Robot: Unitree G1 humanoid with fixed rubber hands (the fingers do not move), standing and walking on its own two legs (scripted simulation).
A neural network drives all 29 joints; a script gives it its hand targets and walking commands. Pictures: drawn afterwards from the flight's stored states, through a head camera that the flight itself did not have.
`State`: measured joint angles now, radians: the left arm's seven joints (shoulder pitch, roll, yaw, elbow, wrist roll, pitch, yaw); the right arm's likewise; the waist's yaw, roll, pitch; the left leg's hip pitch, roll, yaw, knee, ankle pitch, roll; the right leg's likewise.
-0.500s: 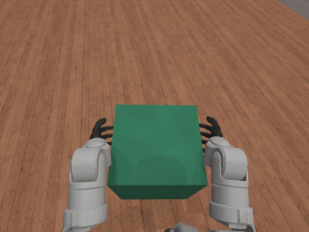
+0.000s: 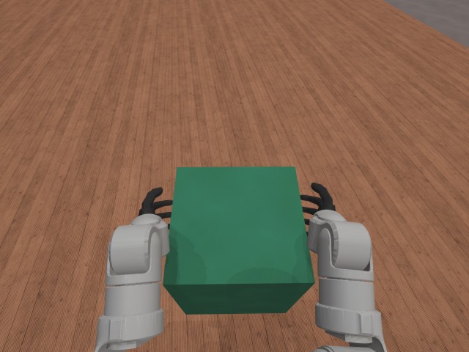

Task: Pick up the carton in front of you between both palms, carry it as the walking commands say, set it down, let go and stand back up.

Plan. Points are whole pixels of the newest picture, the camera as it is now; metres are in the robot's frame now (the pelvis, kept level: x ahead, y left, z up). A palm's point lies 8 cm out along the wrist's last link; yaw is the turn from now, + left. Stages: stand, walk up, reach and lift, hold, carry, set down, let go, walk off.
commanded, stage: carry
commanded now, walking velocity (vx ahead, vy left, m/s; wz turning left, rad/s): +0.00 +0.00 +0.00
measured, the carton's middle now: (236, 246) +0.31 +0.00 -0.01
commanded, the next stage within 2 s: hold in 1.56 s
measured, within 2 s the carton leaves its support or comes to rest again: neither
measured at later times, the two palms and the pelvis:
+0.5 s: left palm (138, 254) +0.24 +0.15 +0.08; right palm (323, 251) +0.25 -0.13 +0.09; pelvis -0.04 +0.01 +0.00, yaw +0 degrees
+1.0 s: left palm (131, 278) +0.22 +0.17 +0.04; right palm (317, 274) +0.23 -0.13 +0.04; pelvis -0.06 +0.02 +0.00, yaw +0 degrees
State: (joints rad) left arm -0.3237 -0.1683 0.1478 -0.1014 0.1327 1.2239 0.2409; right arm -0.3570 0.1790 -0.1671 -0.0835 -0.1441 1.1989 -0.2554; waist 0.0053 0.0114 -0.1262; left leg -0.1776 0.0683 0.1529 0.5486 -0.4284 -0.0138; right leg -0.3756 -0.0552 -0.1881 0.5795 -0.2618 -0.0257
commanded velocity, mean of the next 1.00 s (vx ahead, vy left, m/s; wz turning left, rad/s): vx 0.00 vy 0.00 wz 0.00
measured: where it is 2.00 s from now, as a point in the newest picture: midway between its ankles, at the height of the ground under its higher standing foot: outside the picture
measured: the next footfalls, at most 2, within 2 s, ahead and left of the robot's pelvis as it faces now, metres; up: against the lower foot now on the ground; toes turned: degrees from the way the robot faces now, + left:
none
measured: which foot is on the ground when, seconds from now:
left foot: down 0.00-1.00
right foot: down 0.00-1.00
